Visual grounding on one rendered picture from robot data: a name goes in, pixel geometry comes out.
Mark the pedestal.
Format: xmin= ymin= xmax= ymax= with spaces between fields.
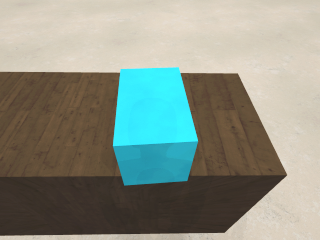
xmin=0 ymin=71 xmax=287 ymax=236

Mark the carton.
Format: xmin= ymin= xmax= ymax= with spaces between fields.
xmin=113 ymin=67 xmax=198 ymax=186

